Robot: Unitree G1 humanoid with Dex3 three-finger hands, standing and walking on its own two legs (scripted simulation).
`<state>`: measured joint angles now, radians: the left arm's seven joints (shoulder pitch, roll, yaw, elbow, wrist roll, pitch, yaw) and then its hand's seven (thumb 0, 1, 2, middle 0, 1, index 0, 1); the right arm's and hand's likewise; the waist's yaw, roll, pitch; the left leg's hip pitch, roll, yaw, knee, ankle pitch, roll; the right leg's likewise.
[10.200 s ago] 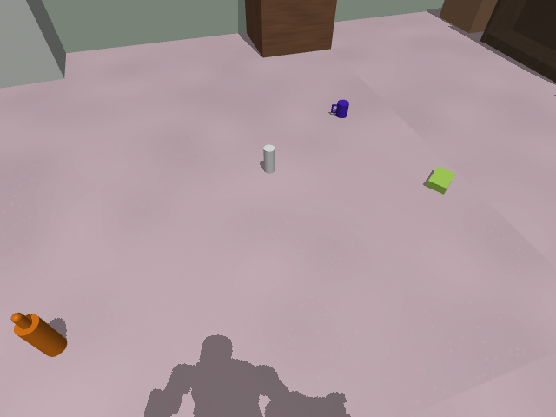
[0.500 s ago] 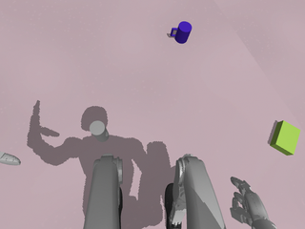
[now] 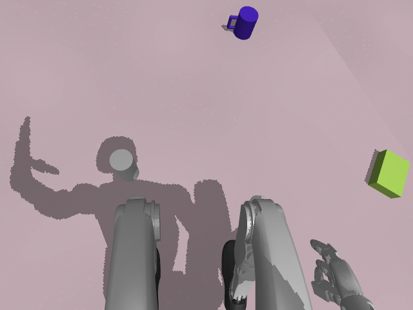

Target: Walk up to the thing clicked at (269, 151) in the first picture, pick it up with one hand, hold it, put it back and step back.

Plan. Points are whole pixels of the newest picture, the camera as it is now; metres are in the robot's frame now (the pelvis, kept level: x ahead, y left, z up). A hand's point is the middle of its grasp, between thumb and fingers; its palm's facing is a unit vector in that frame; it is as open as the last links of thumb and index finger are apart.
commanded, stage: go down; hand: left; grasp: from the side
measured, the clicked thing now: (125, 167) +0.44 +0.22 -0.34
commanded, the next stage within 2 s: approach in 0.62 s
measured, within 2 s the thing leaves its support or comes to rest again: neither
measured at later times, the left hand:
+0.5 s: hand out of the picture +0.37 +0.40 -0.03, palm faces +0.15 -0.98 -0.10, open 17.4 cm
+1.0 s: hand (2, 156) +0.38 +0.39 -0.09, palm faces +0.14 -0.99 -0.01, open 17.5 cm
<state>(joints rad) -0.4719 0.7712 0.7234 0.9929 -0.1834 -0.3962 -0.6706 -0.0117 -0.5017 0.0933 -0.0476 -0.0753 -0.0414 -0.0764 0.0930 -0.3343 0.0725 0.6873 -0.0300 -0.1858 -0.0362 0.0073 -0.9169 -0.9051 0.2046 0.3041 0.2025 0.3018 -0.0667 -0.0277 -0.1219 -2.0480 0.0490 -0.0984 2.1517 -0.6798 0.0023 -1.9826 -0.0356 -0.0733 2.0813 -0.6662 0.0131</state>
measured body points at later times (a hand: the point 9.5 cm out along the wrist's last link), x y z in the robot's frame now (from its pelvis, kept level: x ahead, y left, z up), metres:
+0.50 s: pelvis +0.00 +0.00 -0.03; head +0.21 +0.07 +0.37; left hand +0.36 +0.45 -0.02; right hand +0.16 -0.27 -0.13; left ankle +0.08 +0.12 -0.38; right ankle +0.10 -0.13 -0.38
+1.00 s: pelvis -0.01 +0.00 -0.06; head +0.21 +0.09 +0.32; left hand +0.37 +0.44 -0.09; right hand +0.15 -0.27 -0.14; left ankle +0.08 +0.12 -0.38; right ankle +0.10 -0.13 -0.38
